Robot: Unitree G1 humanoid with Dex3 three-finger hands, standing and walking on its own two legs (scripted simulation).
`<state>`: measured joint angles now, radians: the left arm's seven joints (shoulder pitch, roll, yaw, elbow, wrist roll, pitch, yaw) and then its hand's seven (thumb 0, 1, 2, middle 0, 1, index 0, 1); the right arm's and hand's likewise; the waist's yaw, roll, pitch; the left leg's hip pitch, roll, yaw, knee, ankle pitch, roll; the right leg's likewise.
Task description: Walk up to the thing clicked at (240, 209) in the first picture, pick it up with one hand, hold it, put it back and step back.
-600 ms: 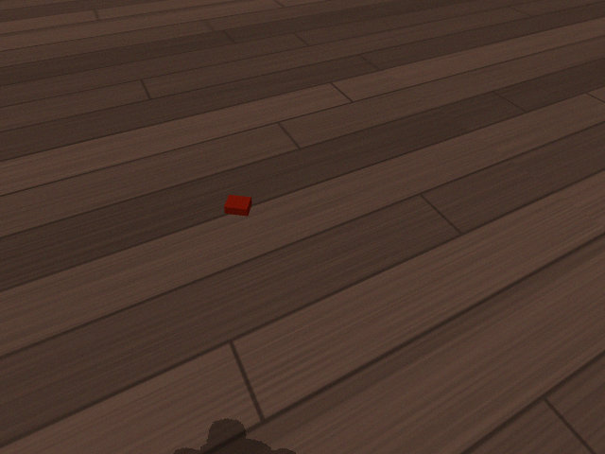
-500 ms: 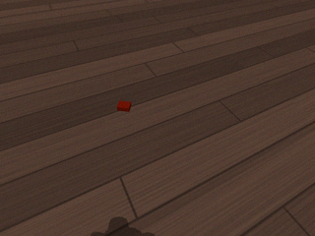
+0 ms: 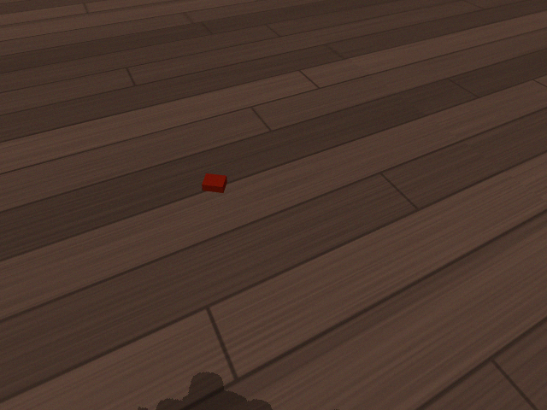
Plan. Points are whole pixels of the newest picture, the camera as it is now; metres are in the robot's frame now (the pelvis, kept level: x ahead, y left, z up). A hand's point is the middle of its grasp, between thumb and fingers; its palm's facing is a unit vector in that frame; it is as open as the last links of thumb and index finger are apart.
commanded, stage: stand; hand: left
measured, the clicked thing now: (214, 183) +1.27 +0.30 -0.76
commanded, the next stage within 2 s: walk up in 0.52 s
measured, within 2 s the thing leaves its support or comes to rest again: neither
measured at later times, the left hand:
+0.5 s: hand out of the picture +0.08 +0.25 -0.16, palm faces -0.02 -0.94 -0.34, open 7.3 cm
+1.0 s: hand out of the picture +0.13 +0.35 -0.18, palm faces +0.03 -0.93 -0.36, open 7.4 cm
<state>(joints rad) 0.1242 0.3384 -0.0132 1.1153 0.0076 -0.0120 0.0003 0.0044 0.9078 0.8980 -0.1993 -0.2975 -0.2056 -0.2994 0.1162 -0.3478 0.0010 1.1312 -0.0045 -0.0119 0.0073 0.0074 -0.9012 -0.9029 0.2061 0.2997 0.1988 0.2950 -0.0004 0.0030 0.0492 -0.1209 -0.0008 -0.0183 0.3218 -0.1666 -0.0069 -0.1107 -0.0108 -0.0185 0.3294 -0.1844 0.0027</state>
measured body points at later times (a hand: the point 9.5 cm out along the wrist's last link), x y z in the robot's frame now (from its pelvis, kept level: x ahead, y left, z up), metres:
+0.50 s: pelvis +0.01 +0.00 +0.00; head +0.02 -0.01 +0.45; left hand +0.08 +0.30 -0.13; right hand +0.08 -0.30 -0.14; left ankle +0.01 +0.12 -0.75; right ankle +0.00 -0.12 -0.75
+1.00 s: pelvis +0.14 +0.06 -0.02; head +0.15 +0.08 +0.43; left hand +0.13 +0.39 -0.15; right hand +0.24 -0.26 -0.12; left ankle +0.19 +0.18 -0.75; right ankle +0.05 -0.10 -0.68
